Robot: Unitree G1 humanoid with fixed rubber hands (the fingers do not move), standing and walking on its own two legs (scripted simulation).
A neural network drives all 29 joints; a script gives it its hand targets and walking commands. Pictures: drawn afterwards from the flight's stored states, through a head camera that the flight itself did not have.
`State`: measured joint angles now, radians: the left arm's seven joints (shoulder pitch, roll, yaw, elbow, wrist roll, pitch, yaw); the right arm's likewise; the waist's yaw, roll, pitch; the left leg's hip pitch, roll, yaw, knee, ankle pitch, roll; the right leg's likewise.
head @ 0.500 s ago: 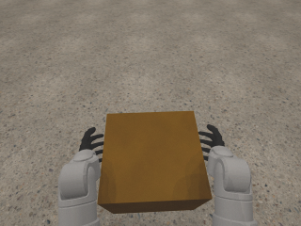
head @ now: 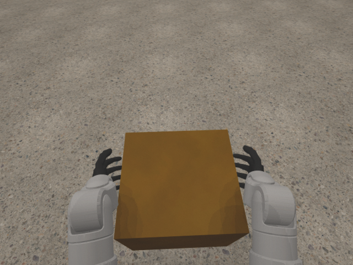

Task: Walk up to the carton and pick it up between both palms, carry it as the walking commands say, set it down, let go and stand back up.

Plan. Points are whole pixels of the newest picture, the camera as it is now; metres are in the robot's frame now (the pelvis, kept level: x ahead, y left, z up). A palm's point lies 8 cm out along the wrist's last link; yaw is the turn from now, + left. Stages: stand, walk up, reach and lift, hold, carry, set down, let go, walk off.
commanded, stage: carry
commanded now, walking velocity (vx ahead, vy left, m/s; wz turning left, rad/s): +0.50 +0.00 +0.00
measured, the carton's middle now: (178, 192) +0.31 +0.00 +0.00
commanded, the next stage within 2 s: none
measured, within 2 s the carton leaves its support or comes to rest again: neither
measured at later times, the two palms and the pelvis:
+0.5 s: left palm (126, 90) +0.61 +0.15 +0.09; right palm (228, 87) +0.60 -0.16 +0.09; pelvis +0.32 +0.00 +0.01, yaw -2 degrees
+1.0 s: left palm (138, 53) +0.83 +0.14 +0.10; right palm (221, 48) +0.83 -0.18 +0.11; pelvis +0.55 -0.02 +0.00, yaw -1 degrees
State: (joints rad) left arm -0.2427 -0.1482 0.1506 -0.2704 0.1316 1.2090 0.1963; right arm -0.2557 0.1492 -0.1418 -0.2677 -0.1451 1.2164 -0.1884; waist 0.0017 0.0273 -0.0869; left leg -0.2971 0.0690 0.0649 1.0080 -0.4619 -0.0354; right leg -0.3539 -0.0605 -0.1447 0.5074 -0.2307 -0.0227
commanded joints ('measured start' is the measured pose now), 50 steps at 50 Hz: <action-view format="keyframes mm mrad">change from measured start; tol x32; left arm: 1 -499 -988 -711 -25 -480 2 -408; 50 -489 -933 -724 4 -437 25 -389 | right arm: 1 -502 1035 719 -7 467 -4 383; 50 -444 965 666 83 435 16 399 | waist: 1 15 -182 -256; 9 -2 -158 -225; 12 -28 320 -311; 25 -10 216 -225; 30 14 -326 -362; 50 5 109 -317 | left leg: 1 -350 16 -19 -125 39 22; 10 228 -43 140 -607 318 35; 13 584 358 -555 -744 438 257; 26 374 122 156 -550 845 66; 32 -235 -20 -25 -127 -119 20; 39 107 -34 101 -617 279 -1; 50 279 117 6 -519 1054 52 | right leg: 1 547 -259 273 -192 529 -99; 8 298 -178 43 -198 185 -35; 14 -330 6 103 673 -322 14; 27 263 62 -94 -133 322 26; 31 701 -322 329 -36 1301 -151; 43 210 -80 32 -40 147 38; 50 155 -50 39 15 327 52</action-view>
